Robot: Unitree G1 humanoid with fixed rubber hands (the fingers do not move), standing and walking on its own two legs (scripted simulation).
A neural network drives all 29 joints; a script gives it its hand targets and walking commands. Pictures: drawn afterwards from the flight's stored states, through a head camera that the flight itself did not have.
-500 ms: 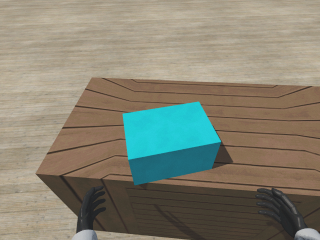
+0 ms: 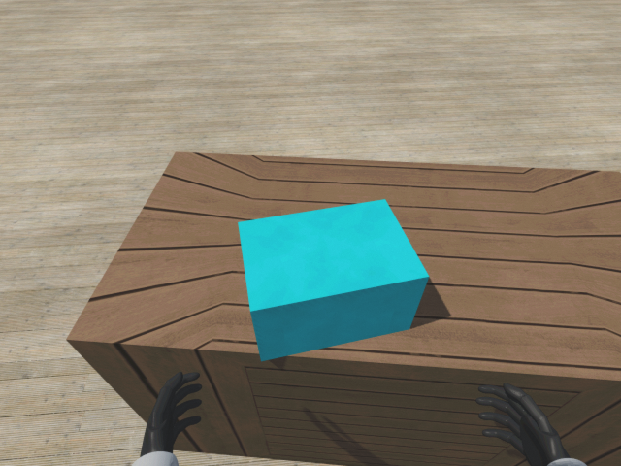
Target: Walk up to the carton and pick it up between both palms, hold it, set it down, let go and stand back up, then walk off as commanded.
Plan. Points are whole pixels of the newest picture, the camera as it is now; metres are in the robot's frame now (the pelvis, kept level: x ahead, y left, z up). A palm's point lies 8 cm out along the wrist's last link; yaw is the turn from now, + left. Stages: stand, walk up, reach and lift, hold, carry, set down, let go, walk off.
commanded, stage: set down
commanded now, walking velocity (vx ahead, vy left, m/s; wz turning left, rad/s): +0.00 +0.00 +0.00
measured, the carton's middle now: (325, 277) +0.43 +0.02 -0.03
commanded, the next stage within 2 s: let go in 0.66 s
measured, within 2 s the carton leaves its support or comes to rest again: neither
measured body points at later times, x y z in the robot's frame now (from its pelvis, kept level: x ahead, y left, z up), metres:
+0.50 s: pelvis +0.01 +0.01 +0.00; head +0.01 +0.02 +0.45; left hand +0.18 +0.23 -0.05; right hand +0.19 -0.23 -0.07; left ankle +0.00 +0.16 -0.74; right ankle +0.00 -0.09 -0.74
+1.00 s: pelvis +0.01 +0.01 +0.00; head +0.02 +0.03 +0.45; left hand +0.17 +0.25 -0.07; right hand +0.19 -0.20 -0.08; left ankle +0.00 +0.16 -0.74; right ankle +0.00 -0.09 -0.74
